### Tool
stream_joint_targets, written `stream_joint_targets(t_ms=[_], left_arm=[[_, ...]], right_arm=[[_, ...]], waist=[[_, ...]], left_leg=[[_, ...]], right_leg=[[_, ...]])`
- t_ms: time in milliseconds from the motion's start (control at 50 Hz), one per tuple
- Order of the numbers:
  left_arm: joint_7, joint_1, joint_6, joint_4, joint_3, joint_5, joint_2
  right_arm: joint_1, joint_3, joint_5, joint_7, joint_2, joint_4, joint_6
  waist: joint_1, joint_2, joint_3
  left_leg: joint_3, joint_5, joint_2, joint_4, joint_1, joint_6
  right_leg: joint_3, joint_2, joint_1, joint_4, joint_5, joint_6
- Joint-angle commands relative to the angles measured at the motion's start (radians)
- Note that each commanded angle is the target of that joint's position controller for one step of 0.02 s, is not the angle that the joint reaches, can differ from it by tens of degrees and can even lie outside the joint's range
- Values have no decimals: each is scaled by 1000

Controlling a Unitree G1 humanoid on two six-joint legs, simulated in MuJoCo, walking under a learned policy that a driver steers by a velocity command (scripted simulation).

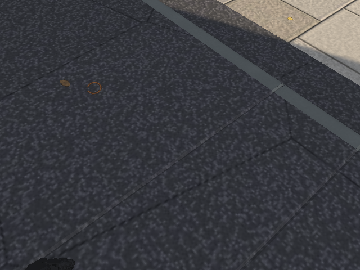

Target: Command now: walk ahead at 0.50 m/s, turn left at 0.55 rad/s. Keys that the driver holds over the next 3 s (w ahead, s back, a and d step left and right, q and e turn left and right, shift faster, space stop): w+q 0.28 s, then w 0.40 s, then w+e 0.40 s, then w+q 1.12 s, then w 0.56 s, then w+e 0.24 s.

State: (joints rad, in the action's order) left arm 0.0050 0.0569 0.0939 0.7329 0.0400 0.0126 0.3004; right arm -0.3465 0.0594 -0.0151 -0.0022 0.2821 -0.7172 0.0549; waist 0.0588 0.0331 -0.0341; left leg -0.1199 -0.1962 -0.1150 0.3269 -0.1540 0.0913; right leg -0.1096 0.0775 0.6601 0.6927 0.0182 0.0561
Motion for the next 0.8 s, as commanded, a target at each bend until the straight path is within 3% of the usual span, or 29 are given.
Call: stream_joint_targets(t_ms=[20, 80, 120, 140, 160, 180, 200, 220, 240, 260, 280, 320, 380, 440, 500, 580, 620, 640, 660, 680, 700, 720, 740, 760, 780, 800], left_arm=[[7, -98, 18, -87, 11, -11, 57], [17, -119, 30, -103, 24, -17, 92], [19, -81, 40, -98, 36, -20, 113], [16, -12, 45, -80, 46, -19, 125], [9, 92, 50, -62, 62, -8, 155], [0, 250, 48, -49, 77, 2, 212], [6, 310, 32, -13, 91, 3, 265], [11, 276, 26, -34, 70, -19, 164], [6, 241, 19, -44, 57, -20, 111], [5, 196, 14, -48, 49, -11, 100], [4, 170, 11, -39, 44, -7, 82], [5, 170, 18, -19, 39, 0, 69], [11, 193, 29, 17, 48, -10, 97], [11, 199, 23, 39, 53, -19, 123], [9, 235, 10, 64, 53, -31, 144], [8, 312, -12, 109, 56, -44, 172], [4, 309, -25, 121, 60, -48, 189], [1, 293, -31, 122, 60, -51, 196], [-3, 297, -33, 123, 52, -48, 179], [-6, 292, -28, 98, 30, -22, 133], [4, 404, -9, 71, -13, -13, 3], [10, 349, 7, 92, 12, -39, 106], [13, 263, 13, 59, 28, -66, 149], [9, 223, 12, 53, 26, -62, 135], [6, 209, 5, 55, 30, -46, 126], [6, 238, -10, 66, 33, -43, 115]], right_arm=[[-22, 51, -7, -12, 179, 50, 7], [-41, 50, -11, -18, 165, 39, -4], [-27, 53, -8, -21, 166, 41, -13], [-10, 49, -7, -21, 153, 46, -17], [0, 35, -2, -18, 115, 58, -16], [-11, 13, 16, -16, 58, 79, -13], [-154, 0, -18, -15, 24, 106, -5], [-138, 19, -27, -19, 132, 72, -6], [-30, 33, -18, -18, 177, 83, -12], [18, 33, -8, -19, 166, 91, -16], [52, 35, 0, -15, 151, 104, -16], [42, 28, -10, -5, 102, 109, -19], [80, 13, -5, -3, 57, 126, -20], [150, 0, 5, 7, 44, 141, -8], [255, -12, 3, 25, 27, 161, 10], [351, -9, -9, 40, 46, 201, 16], [327, 2, -5, 44, 72, 203, 18], [248, 16, 1, 42, 95, 181, 18], [106, 42, 6, 35, 138, 134, 15], [-67, 66, 13, 20, 208, 99, 7], [-99, 77, 22, 16, 297, 93, 4], [-112, 55, 18, 17, 197, 97, 6], [-51, 40, 18, 17, 163, 93, 13], [11, 31, 17, 19, 135, 91, 18], [62, 23, 19, 23, 103, 88, 24], [94, 18, 25, 25, 82, 86, 33]], waist=[[9, -117, 30], [5, -129, 30], [-22, -160, 35], [-60, -167, 59], [-111, -149, 142], [-166, -27, 288], [-91, 325, 372], [-114, 189, 279], [-139, 93, 161], [-122, 26, 96], [-108, 24, 46], [-81, 69, 33], [-74, 50, 15], [-84, 29, 12], [-123, 28, -6], [-141, 46, -28], [-104, 62, -10], [-48, 62, 39], [20, 44, 128], [91, -43, 261], [22, -312, 387], [70, -210, 399], [59, -178, 239], [26, -127, 163], [-5, -117, 104], [-40, -137, 85]], left_leg=[[-170, 155, 209, -81, -92, 118], [-258, 116, 242, -4, 4, 106], [-307, 146, 258, 55, 40, 94], [-306, 179, 236, 107, 32, 78], [-266, 206, 184, 244, -12, 47], [-170, 18, 111, 527, -152, 5], [-67, -419, 2, 811, -508, -51], [-88, -379, 90, 934, -620, -67], [-61, -282, 120, 958, -642, -74], [-32, -210, 154, 941, -607, -82], [-28, -163, 181, 900, -592, -85], [-10, -124, 208, 851, -521, -83], [2, -88, 211, 739, -542, -91], [32, 48, 219, 562, -543, -96], [94, 174, 205, 381, -476, -91], [119, 137, 178, 263, -447, -63], [137, 78, 151, 214, -374, -31], [163, 94, 121, 172, -243, -8], [177, 123, 99, 151, -29, 20], [4, 162, 253, 192, 270, 76], [-482, -9, 513, 89, 564, 240], [-571, -115, 519, 11, 534, 230], [-407, -65, 486, -7, 411, 186], [-283, 16, 440, -30, 282, 159], [-195, 78, 402, -65, 175, 143], [-129, 113, 378, -103, 97, 128]], right_leg=[[49, -71, -156, -127, -128, 3], [16, -79, -164, -203, -59, -20], [19, -82, -219, -224, 32, -48], [39, -86, -314, -263, 37, -70], [12, -35, -499, -267, 36, -110], [-164, 144, -767, -247, 83, -171], [-625, 335, -1030, -342, 314, -322], [-648, 333, -972, -382, 501, -297], [-486, 291, -853, -394, 466, -254], [-365, 249, -734, -414, 337, -234], [-282, 214, -653, -437, 238, -232], [-173, 165, -564, -486, 150, -234], [-89, 168, -544, -533, 33, -274], [-2, 155, -568, -546, -73, -274], [71, 128, -565, -543, -97, -249], [65, 179, -656, -512, -123, -231], [74, 194, -699, -447, -264, -211], [107, 175, -692, -348, -413, -192], [149, 131, -635, -179, -491, -165], [182, 86, -432, 105, -251, -125], [154, -94, -44, 466, 470, -65], [2, -70, 55, 591, 563, -76], [8, -28, 118, 607, 485, -87], [27, 15, 92, 561, 397, -86], [29, 40, 58, 507, 340, -78], [16, 61, -8, 480, 293, -72]])
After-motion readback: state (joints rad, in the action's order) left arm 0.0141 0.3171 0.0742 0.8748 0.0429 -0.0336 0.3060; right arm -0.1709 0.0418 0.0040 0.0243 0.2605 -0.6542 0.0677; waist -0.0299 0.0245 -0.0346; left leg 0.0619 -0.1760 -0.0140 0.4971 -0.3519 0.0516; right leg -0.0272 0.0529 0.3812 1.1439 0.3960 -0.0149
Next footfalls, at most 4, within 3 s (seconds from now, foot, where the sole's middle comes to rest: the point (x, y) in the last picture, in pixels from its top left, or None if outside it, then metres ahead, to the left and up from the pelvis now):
0.16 right None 0.28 -0.14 -0.78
0.68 left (121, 265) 0.49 0.18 -0.78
1.22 right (172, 181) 0.82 -0.01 -0.78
1.74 left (104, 139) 1.06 0.29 -0.78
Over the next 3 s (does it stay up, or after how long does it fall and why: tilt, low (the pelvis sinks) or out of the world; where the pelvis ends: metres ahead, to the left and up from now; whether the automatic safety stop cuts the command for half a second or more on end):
stays up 1.47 0.54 0.00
